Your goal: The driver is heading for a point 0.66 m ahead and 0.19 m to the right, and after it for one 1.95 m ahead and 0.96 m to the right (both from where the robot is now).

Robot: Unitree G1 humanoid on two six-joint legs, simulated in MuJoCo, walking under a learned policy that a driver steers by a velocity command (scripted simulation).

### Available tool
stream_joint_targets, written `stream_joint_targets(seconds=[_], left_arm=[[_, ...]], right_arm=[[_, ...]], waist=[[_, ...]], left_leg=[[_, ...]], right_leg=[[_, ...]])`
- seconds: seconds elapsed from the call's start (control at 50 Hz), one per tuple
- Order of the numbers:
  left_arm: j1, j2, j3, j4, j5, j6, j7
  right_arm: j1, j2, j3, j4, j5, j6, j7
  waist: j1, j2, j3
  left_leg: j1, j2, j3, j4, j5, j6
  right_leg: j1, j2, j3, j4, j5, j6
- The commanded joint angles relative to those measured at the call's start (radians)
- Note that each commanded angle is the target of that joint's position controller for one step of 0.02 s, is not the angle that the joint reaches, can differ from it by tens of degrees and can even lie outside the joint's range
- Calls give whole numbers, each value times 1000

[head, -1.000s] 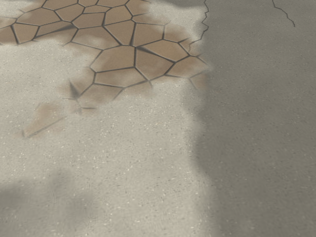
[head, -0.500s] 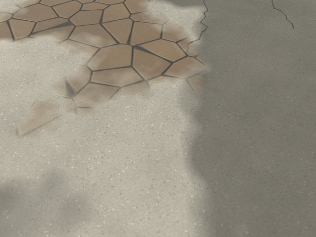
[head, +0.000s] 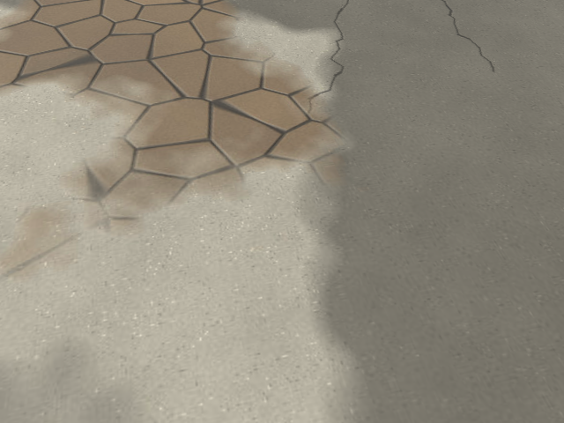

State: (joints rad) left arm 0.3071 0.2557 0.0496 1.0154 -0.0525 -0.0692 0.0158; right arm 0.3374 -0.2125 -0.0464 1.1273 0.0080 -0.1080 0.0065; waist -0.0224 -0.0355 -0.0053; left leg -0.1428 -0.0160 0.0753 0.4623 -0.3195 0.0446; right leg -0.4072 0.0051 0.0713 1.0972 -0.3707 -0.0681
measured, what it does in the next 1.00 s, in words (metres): walks ahead, turning right: right foot, then left foot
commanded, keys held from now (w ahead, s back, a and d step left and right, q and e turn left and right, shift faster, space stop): e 0.42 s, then w+e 0.38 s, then w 0.20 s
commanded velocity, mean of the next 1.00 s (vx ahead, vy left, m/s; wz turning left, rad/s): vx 0.26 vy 0.00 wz -0.47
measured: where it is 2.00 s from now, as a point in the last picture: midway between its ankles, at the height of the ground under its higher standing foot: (397, 380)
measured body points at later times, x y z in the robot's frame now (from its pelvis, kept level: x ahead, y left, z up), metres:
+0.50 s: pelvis +0.15 -0.04 -0.01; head +0.18 -0.06 +0.44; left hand +0.35 +0.20 -0.11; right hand +0.22 -0.34 -0.13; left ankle +0.18 +0.12 -0.67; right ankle +0.22 -0.11 -0.74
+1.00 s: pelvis +0.31 -0.03 +0.01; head +0.33 -0.01 +0.46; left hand +0.58 +0.12 -0.10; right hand +0.18 -0.28 -0.10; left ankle +0.32 +0.09 -0.74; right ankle +0.29 -0.22 -0.66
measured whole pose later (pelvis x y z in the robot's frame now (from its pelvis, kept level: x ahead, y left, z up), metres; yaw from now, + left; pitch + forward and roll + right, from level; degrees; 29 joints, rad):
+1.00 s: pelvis +0.31 -0.03 +0.01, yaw -31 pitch +3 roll -1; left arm 0.21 0.30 0.08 0.70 -0.01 -0.05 0.00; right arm 0.37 -0.25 -0.06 0.89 0.00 -0.10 -0.01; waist -0.06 -0.05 -0.04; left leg -0.11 0.01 0.01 0.30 -0.24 0.02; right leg -0.66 -0.01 0.09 0.99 -0.16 -0.01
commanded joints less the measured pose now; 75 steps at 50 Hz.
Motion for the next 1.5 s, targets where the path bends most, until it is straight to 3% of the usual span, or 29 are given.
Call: stream_joint_targets(seconds=[0.02, 0.06, 0.14, 0.26, 0.28, 0.3, 0.32, 0.34, 0.36, 0.4, 0.42, 0.54, 0.68, 0.74, 0.76, 0.78, 0.8, 0.82, 0.86, 1.04, 1.18, 1.24, 1.26, 1.28, 1.3, 1.32, 1.36, 1.42, 1.5], left_arm=[[-73, 79, 28, -68, 11, -21, -10], [-83, 36, 24, -82, 21, -2, -20], [-263, -20, -4, -194, 34, 20, -33], [-146, 86, 34, -227, 43, 41, -67], [-54, 128, 57, -207, 42, 37, -66], [19, 195, 80, -203, 45, 38, -49], [-15, 272, 82, -227, 57, 45, -29], [0, 244, 72, -255, 75, 41, -35], [-87, 196, 64, -283, 63, 33, -34], [-209, 137, 46, -310, 39, 32, -23], [-221, 137, 47, -313, 46, 33, -20], [-160, 174, 64, -327, 42, 27, 8], [-106, 194, 74, -343, 34, 41, 14], [-123, 174, 65, -357, 32, 53, 11], [-136, 151, 57, -366, 32, 57, 10], [-149, 99, 41, -380, 31, 55, 9], [-123, 18, 22, -394, 22, 47, 3], [-150, 83, 31, -435, 25, 27, -1], [-101, 140, 47, -391, 36, 16, -10], [-271, 43, 13, -440, 41, -6, -31], [-371, 64, 12, -489, 20, -20, -66], [-39, 169, 68, -403, 32, -20, -48], [148, 262, 90, -373, 60, -10, -29], [167, 272, 82, -360, 60, -5, -33], [134, 181, 59, -352, 58, -6, -33], [54, 149, 45, -353, 51, -9, -32], [-78, 94, 30, -354, 62, -20, -41], [-155, 82, 33, -331, 72, -43, -40], [-187, 116, 43, -305, 71, -34, -5]], right_arm=[[13, -67, 8, -37, -14, -10, -2], [24, -90, 9, -46, -30, 1, -20], [-9, -161, 5, -79, -22, 30, -62], [-53, -209, -23, -118, 10, 64, -80], [-74, -205, -24, -137, 9, 71, -78], [-49, -200, -22, -156, -8, 66, -69], [35, -75, 11, -185, -70, 52, -46], [64, -118, 4, -199, -25, 36, -24], [-45, -168, -11, -227, 13, 33, -21], [-128, -181, -22, -242, 1, 53, -47], [-125, -196, -32, -252, -9, 68, -58], [-195, -156, -29, -309, -21, 64, -54], [-282, -165, -30, -352, 2, 13, -29], [-209, -171, -38, -342, 17, -8, -24], [-150, -181, -46, -325, 19, -11, -27], [-42, -229, -62, -302, 13, -12, -35], [27, -295, -74, -296, -14, -2, -42], [7, -317, -82, -299, -37, -4, -29], [-65, -204, -55, -328, -8, -6, -27], [39, -191, -34, -278, 1, 2, -15], [124, -240, -40, -238, 22, 33, -11], [100, -235, -33, -247, 19, 40, -17], [105, -156, -7, -294, -7, 27, -15], [189, -84, 16, -294, 6, 5, -10], [109, -196, -20, -296, 39, -3, -9], [38, -213, -27, -317, 46, -3, -10], [22, -178, -33, -304, 17, 19, -23], [83, -111, -30, -295, 16, 65, -26], [-28, -97, -24, -370, -1, 72, -12]], waist=[[0, 131, 118], [11, 128, 84], [-6, 123, 92], [85, 141, -17], [134, 109, -69], [162, -6, -130], [41, -253, -225], [68, -206, -426], [73, -93, -277], [28, 67, -85], [7, 52, -65], [18, -73, -81], [52, -92, -77], [0, -99, -63], [-33, -82, -57], [-74, -14, -84], [-62, 187, -121], [-40, 257, -32], [-11, 184, 37], [-59, 157, 70], [-61, 184, 103], [134, 153, -121], [182, -28, -309], [136, -250, -448], [153, -148, -308], [124, -121, -158], [42, -62, -51], [-30, -69, -25], [-25, -53, 8]], left_leg=[[180, 257, -228, -275, 335, 66], [146, 235, -104, -250, 638, 63], [17, 198, 47, -240, 744, 64], [109, 261, 73, 59, 991, 50], [81, 227, 86, 220, 934, 23], [-72, 150, 96, 488, 630, -36], [-379, -41, 51, 850, -369, -94], [-435, -72, -172, 1014, -407, -85], [-519, -26, -182, 1006, -303, -66], [-506, 47, -166, 853, -148, -66], [-441, 62, -174, 778, -118, -67], [-387, 39, -155, 397, 14, -92], [-301, -1, -150, 155, 58, -89], [-124, -6, -133, 0, 83, -57], [-8, 17, -131, -72, 101, -42], [169, 146, -232, -121, 39, 0], [295, 349, -513, -206, -214, 82], [223, 441, -737, -275, -401, 157], [178, 356, -596, -282, -350, 133], [67, 220, -199, -333, 210, 118], [146, 291, -180, -263, 395, 109], [14, 216, -98, 138, 761, 47], [-307, 128, -52, 513, 381, -4], [-526, 3, -157, 753, -270, -27], [-618, 55, -218, 848, -230, -22], [-633, 89, -184, 832, -141, -21], [-521, 133, -167, 744, -39, -43], [-416, 122, -146, 704, 28, -67], [-408, 117, -108, 441, 241, -78]], right_leg=[[-355, -74, 64, 10, 144, -21], [-295, -53, 3, -35, 194, 16], [-160, -43, -124, -334, 322, 60], [33, 26, -171, -474, 247, -29], [163, 55, -168, -561, 315, -61], [363, -28, -15, -631, 584, -112], [606, -282, 353, -541, 1099, -268], [637, -390, 624, -695, 769, -408], [521, -335, 541, -760, 538, -352], [250, -239, 368, -815, 318, -233], [156, -205, 328, -825, 294, -214], [93, -133, 345, -908, -106, -197], [119, -127, 408, -879, -163, -161], [51, -97, 429, -828, -210, -135], [-22, -60, 408, -775, -227, -104], [-170, -4, 333, -603, -256, -48], [-340, 117, 127, -311, -212, 5], [-499, 67, 107, -168, -169, 2], [-526, 10, 107, -54, -22, 24], [-354, -66, -53, -302, 351, 78], [-168, -21, -106, -560, 261, 19], [384, -11, -94, -613, 297, -68], [770, -282, 222, -579, 273, -153], [883, -452, 615, -728, 114, -255], [768, -408, 532, -763, 64, -211], [611, -372, 353, -778, 236, -174], [372, -283, 129, -813, 581, -137], [224, -255, -38, -863, 830, -138], [187, -224, -186, -884, 806, -125]])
